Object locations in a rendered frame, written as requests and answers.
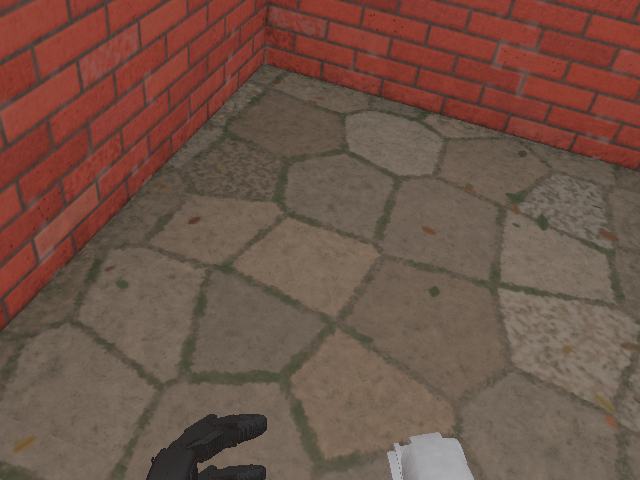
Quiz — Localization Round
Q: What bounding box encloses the right robot shin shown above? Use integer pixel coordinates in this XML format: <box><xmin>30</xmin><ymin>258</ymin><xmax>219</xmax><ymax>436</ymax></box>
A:
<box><xmin>447</xmin><ymin>438</ymin><xmax>467</xmax><ymax>462</ymax></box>

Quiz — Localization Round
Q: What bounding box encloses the robot left hand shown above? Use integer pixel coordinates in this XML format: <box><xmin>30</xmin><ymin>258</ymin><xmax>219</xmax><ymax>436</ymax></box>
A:
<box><xmin>146</xmin><ymin>414</ymin><xmax>267</xmax><ymax>480</ymax></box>

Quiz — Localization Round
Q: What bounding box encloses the right robot thigh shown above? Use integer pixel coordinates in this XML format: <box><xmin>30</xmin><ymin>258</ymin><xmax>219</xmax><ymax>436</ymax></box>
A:
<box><xmin>387</xmin><ymin>432</ymin><xmax>474</xmax><ymax>480</ymax></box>

